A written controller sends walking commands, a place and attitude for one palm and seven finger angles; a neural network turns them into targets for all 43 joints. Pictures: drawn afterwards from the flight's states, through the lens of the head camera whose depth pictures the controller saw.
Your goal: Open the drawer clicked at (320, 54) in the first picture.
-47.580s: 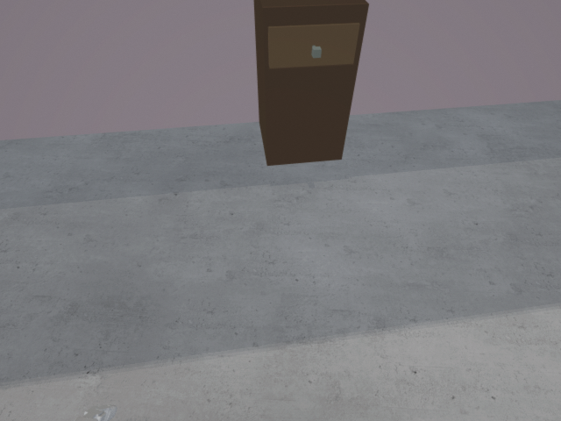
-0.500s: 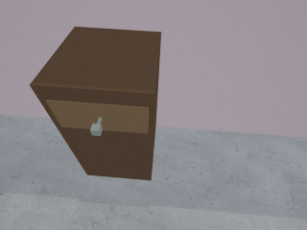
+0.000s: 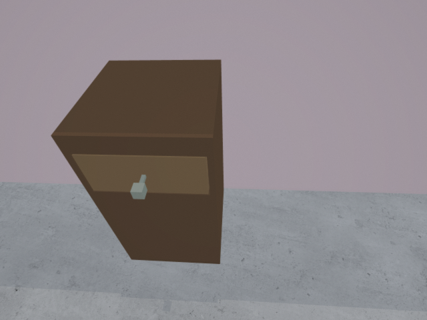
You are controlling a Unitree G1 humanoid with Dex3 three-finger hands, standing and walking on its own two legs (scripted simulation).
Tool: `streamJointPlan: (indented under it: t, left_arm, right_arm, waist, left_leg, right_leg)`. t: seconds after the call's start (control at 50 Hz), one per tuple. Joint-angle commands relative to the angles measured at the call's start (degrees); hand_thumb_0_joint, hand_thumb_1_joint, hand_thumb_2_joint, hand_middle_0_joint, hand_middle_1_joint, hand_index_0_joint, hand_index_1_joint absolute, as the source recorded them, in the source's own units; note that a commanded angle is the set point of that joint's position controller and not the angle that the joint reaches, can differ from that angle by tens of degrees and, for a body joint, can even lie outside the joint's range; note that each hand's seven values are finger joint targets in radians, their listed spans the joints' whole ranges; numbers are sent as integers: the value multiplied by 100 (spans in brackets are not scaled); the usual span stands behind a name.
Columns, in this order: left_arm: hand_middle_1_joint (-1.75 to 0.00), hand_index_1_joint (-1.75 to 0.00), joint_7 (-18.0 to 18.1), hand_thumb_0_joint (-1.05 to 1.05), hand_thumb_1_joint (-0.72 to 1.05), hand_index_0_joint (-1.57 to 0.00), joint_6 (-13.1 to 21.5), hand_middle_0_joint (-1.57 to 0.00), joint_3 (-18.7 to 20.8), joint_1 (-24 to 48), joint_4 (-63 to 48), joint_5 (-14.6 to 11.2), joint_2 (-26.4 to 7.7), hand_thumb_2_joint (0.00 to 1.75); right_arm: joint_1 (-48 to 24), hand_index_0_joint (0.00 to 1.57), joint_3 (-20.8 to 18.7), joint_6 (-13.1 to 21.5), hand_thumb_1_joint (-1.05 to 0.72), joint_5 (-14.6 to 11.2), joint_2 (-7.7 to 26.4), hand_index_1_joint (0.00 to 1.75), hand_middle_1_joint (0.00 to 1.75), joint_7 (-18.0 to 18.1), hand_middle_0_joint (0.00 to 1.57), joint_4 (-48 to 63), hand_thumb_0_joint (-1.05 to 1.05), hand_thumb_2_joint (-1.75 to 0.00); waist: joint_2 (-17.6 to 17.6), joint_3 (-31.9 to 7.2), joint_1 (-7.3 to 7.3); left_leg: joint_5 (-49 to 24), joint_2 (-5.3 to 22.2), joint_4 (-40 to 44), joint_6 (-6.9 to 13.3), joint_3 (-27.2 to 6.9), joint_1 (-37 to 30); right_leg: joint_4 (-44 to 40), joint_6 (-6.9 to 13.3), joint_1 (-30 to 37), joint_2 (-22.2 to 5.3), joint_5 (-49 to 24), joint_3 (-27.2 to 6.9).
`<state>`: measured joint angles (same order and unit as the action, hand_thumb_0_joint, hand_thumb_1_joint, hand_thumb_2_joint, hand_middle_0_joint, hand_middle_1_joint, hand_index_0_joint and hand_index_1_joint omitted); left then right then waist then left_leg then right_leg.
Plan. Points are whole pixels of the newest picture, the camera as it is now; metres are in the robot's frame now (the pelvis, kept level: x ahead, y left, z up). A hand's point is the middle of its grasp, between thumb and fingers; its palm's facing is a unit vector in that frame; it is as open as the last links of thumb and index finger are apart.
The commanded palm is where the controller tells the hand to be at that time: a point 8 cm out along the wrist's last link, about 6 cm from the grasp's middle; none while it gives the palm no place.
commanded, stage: look again from close up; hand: left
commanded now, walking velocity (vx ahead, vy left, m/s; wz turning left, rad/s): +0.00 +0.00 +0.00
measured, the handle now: (140, 185) +0.50 +0.26 -0.12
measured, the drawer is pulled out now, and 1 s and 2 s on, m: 0.00 0.00 0.00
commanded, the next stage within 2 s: shuffle to correct the standing spot in 0.16 s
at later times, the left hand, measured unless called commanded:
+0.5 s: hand out of the picture -0.02 +0.16 -0.17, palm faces +0.05 -0.97 -0.22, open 7.4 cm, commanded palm none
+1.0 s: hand out of the picture -0.03 +0.20 -0.16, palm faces +0.09 -0.95 -0.28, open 7.4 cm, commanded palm none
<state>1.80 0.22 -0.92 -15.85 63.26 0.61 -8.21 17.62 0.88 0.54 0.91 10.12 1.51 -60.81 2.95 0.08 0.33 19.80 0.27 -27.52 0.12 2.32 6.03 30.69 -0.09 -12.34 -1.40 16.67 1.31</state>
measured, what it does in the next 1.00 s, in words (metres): steps on the spot: right foot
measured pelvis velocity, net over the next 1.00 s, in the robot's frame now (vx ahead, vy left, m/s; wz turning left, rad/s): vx -0.05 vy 0.02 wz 0.02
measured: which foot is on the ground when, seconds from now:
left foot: down 0.00-0.88, up 0.90-1.00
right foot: down 0.00-0.66, up 0.68-0.84, down 0.86-1.00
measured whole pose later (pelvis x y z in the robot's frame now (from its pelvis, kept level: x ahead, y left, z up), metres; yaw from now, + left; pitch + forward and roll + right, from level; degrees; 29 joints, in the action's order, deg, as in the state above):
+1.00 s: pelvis -0.05 +0.02 +0.00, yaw +1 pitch +1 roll +3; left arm 2.6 0.8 1.9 -16.3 57.5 2.0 -6.6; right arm 14.9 -2.6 -3.7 1.5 12.2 0.0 -56.7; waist 2.6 2.1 -1.5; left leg 24.8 -1.9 -57.3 -1.1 2.0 25.9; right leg 33.9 1.4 -13.9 -5.1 20.5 5.7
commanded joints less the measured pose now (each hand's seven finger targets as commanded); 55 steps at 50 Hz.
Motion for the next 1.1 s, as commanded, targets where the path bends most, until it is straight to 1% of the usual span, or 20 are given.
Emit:
streamJointPlan:
  t: [0.0,0.18,0.3,0.38,0.52,0.58,0.6,0.64,0.66,0.7,0.76,0.8,0.82,0.84,0.86,0.88,0.9,0.94,0.98,1.08]
  left_arm:
    - [-30,-30,8,0,90,-20,92,-20,108,-248,-200,-31,-639,90]
    - [-30,-30,0,0,90,-20,138,-20,127,-386,-88,-36,-597,90]
    - [-30,-30,39,0,90,-20,133,-20,165,-364,-84,-33,-643,90]
    - [-30,-30,81,0,90,-20,105,-20,271,-375,-170,-13,-844,90]
    - [-30,-30,130,0,90,-20,-32,-20,515,-159,-467,66,-1159,90]
    - [-30,-30,111,0,90,-20,-104,-20,576,67,-668,83,-1108,90]
    - [-30,-30,99,0,90,-20,-142,-20,567,158,-753,82,-999,90]
    - [-30,-30,75,0,90,-20,-202,-20,501,236,-848,95,-610,90]
    - [-30,-30,84,0,90,-20,-227,-20,469,165,-839,99,-527,90]
    - [-30,-30,77,0,90,-20,-223,-20,468,-19,-803,91,-488,90]
    - [-30,-30,57,0,90,-20,-133,-20,413,-169,-773,65,-314,90]
    - [-30,-30,70,0,90,-20,-50,-20,404,-415,-717,58,-350,90]
    - [-30,-30,96,0,90,-20,11,-20,431,-589,-659,75,-502,90]
    - [-30,-30,143,0,90,-20,78,-20,511,-867,-606,122,-941,90]
    - [-30,-30,145,0,90,-20,111,-20,585,-1059,-617,116,-1359,90]
    - [-30,-30,155,0,90,-20,125,-20,564,-1099,-613,102,-1314,90]
    - [-30,-30,197,0,90,-20,149,-20,601,-878,-602,110,-1165,90]
    - [-30,-30,162,0,90,-20,155,-20,540,-458,-776,126,-1028,90]
    - [-30,-30,105,0,90,-20,156,-20,568,-345,-829,140,-1061,90]
    - [-30,-30,11,0,90,-20,109,-20,663,-380,-778,171,-1343,90]
  right_arm:
    - [445,20,-27,103,-90,-11,440,30,30,25,20,65,0,-90]
    - [544,20,-12,127,-90,-23,350,30,30,46,20,-162,0,-90]
    - [609,20,-26,60,-90,-45,259,30,30,54,20,-246,0,-90]
    - [598,20,-96,-48,-90,-46,296,30,30,43,20,-120,0,-90]
    - [687,20,-247,-200,-90,1,271,30,30,-14,20,129,0,-90]
    - [808,20,-298,-176,-90,17,302,30,30,-56,20,175,0,-90]
    - [804,20,-311,-169,-90,36,401,30,30,-63,20,211,0,-90]
    - [609,20,-356,-151,-90,72,701,30,30,-41,20,385,0,-90]
    - [383,20,-352,-144,-90,55,691,30,30,-25,20,485,0,-90]
    - [28,20,-318,-144,-90,65,654,30,30,-26,20,676,0,-90]
    - [-26,20,-311,-168,-90,116,717,30,30,-29,20,747,0,-90]
    - [85,20,-309,-167,-90,63,723,30,30,-25,20,709,0,-90]
    - [137,20,-313,-153,-90,22,662,30,30,-37,20,739,0,-90]
    - [121,20,-323,-131,-90,-31,460,30,30,-59,20,847,0,-90]
    - [-82,20,-358,-156,-90,1,433,30,30,-69,20,1001,0,-90]
    - [-179,20,-371,-196,-90,50,543,30,30,-63,20,983,0,-90]
    - [-214,20,-380,-237,-90,68,525,30,30,-73,20,946,0,-90]
    - [-268,20,-405,-252,-90,44,548,30,30,-171,20,881,0,-90]
    - [-305,20,-393,-288,-90,15,419,30,30,-234,20,881,0,-90]
    - [-625,20,-348,-242,-90,-39,339,30,30,-287,20,947,0,-90]
  waist:
    - [-341,652,-11]
    - [-344,296,-28]
    - [-204,463,-41]
    - [-488,272,-66]
    - [-1236,304,-31]
    - [-832,353,44]
    - [-167,441,47]
    - [1096,533,-9]
    - [1110,443,-58]
    - [598,368,-228]
    - [301,265,-251]
    - [123,-12,-336]
    - [-221,-118,-382]
    - [-1381,-215,-427]
    - [-1893,-20,-490]
    - [-1310,17,-463]
    - [-1815,100,-372]
    - [-1623,320,-215]
    - [-1465,231,-157]
    - [-1358,253,-283]
  left_leg:
    - [-893,491,759,208,-445,750]
    - [-1083,495,668,167,-344,548]
    - [-1192,451,575,93,-284,648]
    - [-981,350,246,30,-182,753]
    - [-100,142,-426,-14,36,901]
    - [-320,203,82,53,-52,589]
    - [-472,423,404,169,-427,705]
    - [-860,1283,1235,694,-1461,1063]
    - [-1216,1414,1342,972,-1528,1174]
    - [-1542,1360,1176,1150,-1319,1486]
    - [-2163,1073,745,1039,-939,1062]
    - [-2447,917,192,880,-763,835]
    - [-2064,716,-231,663,-609,1176]
    - [-745,177,-1126,282,-95,2105]
    - [1222,-220,-2167,-16,-45,2920]
    - [1231,-51,-2930,-62,-472,2939]
    - [1060,65,-3308,-97,-527,3142]
    - [419,137,-3635,-168,-474,3049]
    - [92,107,-3347,-234,-203,2679]
    - [-184,20,-1708,-253,251,1837]
  right_leg:
    - [-610,260,10,-344,-768,-440]
    - [-651,292,229,-416,-1246,-487]
    - [-654,367,171,-562,-1633,-622]
    - [-625,507,145,-897,-1710,-914]
    - [-988,834,-543,-1560,-662,-1532]
    - [-627,657,-1049,-1229,-44,-1127]
    - [-233,523,-1176,-871,284,-785]
    - [1272,179,-1243,-5,812,282]
    - [2123,183,-1206,-15,1202,204]
    - [2702,223,-1012,-129,1212,85]
    - [1478,159,-757,-171,987,329]
    - [216,125,-205,-193,217,369]
    - [-445,207,438,-490,-407,53]
    - [-868,573,1199,-1661,-1553,-1389]
    - [-1119,1210,1235,-2776,-2977,-2501]
    - [-1090,1504,1023,-2824,-3311,-2248]
    - [-1088,1480,936,-2595,-3308,-2107]
    - [-1037,1217,547,-2061,-3224,-1256]
    - [-1128,1001,222,-1783,-2663,-770]
    - [-1262,814,-53,-1645,-1408,-567]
